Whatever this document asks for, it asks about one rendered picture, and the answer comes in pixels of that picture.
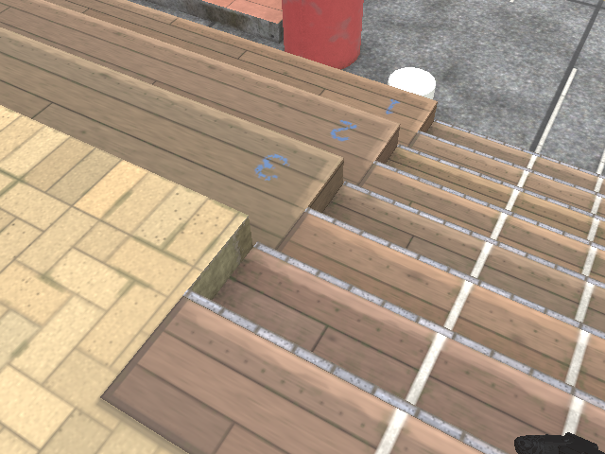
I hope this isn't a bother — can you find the robot right hand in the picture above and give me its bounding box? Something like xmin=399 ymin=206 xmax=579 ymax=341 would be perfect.
xmin=514 ymin=432 xmax=605 ymax=454

